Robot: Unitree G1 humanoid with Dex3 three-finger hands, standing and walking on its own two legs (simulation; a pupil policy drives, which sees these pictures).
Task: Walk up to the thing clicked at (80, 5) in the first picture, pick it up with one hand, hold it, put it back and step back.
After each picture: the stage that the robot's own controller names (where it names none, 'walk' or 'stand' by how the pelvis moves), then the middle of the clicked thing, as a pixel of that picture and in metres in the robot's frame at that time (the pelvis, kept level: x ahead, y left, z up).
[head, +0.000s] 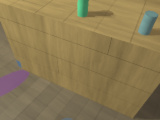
stand; (82, 6) +0.93 -0.01 +0.03
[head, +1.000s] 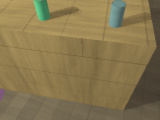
walk; (42, 8) +0.81 +0.20 +0.05
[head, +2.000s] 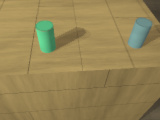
rise first; (46, 37) +0.54 +0.15 +0.07
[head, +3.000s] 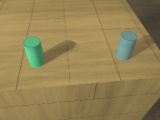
stand; (34, 52) +0.50 +0.20 +0.04
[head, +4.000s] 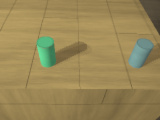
stand; (46, 52) +0.50 +0.15 +0.03
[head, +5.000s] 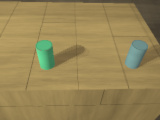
stand; (45, 55) +0.51 +0.16 +0.02
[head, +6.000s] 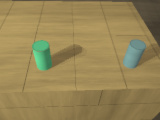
stand; (42, 55) +0.50 +0.17 +0.02
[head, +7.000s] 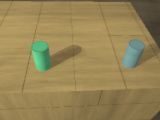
stand; (41, 56) +0.49 +0.17 +0.02
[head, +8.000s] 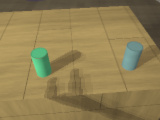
rise first; (41, 62) +0.47 +0.20 +0.03
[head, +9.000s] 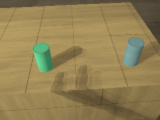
go down; (43, 57) +0.49 +0.20 +0.03
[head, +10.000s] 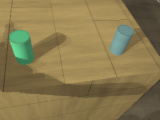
go down; (22, 48) +0.49 +0.19 +0.04
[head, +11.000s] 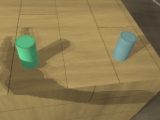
approach; (27, 52) +0.48 +0.19 +0.04
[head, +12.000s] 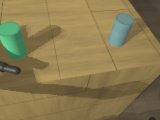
close in; (13, 41) +0.48 +0.21 +0.08
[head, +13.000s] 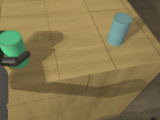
lift; (14, 50) +0.45 +0.19 +0.08
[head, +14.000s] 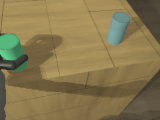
lift; (13, 53) +0.44 +0.20 +0.08
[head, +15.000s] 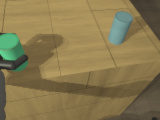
lift; (13, 53) +0.44 +0.20 +0.08
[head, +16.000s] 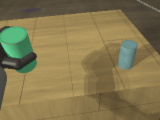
lift; (20, 51) +0.34 +0.17 +0.24
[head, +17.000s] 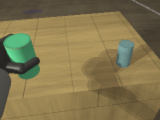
hold; (23, 57) +0.33 +0.17 +0.22
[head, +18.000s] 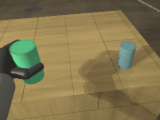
hold; (28, 62) +0.33 +0.16 +0.20
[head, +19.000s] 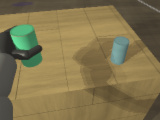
crouch; (27, 46) +0.40 +0.16 +0.20
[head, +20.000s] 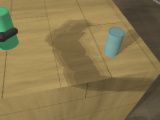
lower; (2, 29) +0.48 +0.22 +0.17
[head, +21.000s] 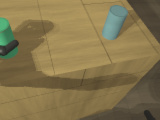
lower; (2, 39) +0.48 +0.21 +0.09
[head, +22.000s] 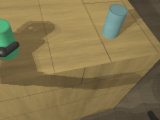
lower; (3, 40) +0.48 +0.21 +0.09
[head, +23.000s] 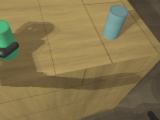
lower; (3, 41) +0.48 +0.21 +0.09
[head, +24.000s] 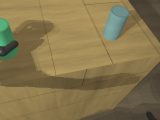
lower; (2, 39) +0.48 +0.21 +0.09
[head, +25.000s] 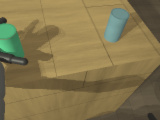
withdraw; (9, 44) +0.47 +0.20 +0.08
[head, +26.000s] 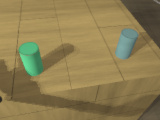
sink last; (32, 59) +0.45 +0.18 +0.06
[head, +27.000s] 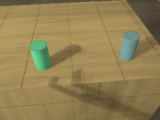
stand; (41, 56) +0.49 +0.19 +0.05
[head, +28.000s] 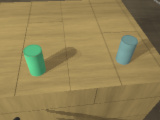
stand; (35, 60) +0.46 +0.19 +0.04
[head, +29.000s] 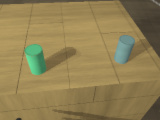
stand; (36, 60) +0.47 +0.20 +0.03
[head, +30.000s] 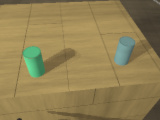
stand; (34, 62) +0.46 +0.20 +0.03
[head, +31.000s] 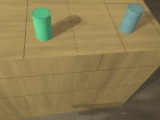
walk; (42, 25) +0.57 +0.14 +0.06
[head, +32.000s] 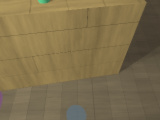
walk; out of the picture +0.89 +0.23 +0.06
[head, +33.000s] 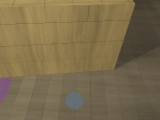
stand; out of the picture +1.14 +0.19 +0.04
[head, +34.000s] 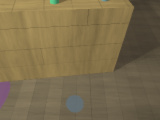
stand; out of the picture +1.12 +0.18 +0.02
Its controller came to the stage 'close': yes
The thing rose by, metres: 0.20
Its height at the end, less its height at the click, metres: +0.00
